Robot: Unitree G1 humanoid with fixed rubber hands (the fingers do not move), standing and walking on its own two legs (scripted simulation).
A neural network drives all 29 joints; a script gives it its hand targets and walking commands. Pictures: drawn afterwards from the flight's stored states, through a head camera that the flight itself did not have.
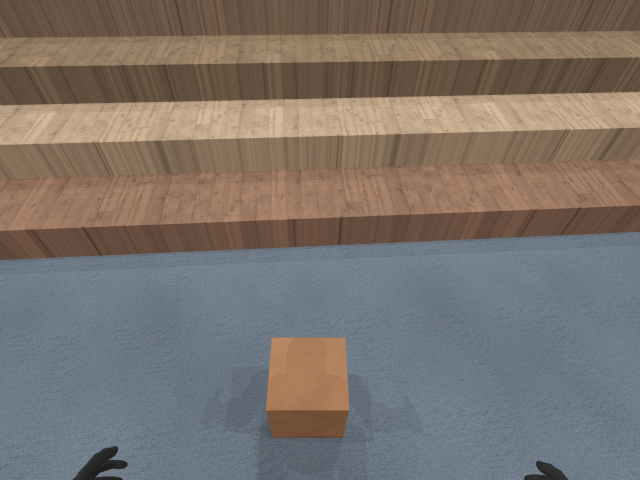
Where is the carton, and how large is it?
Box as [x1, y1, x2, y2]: [266, 338, 348, 437]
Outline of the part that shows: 272,338 266,412 273,437 342,437 348,413 344,338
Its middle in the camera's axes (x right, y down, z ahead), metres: -0.03 +0.43 +1.13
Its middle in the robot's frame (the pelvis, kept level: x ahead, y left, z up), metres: +0.47 +0.04 -0.66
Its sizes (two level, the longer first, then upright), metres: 0.210 0.200 0.250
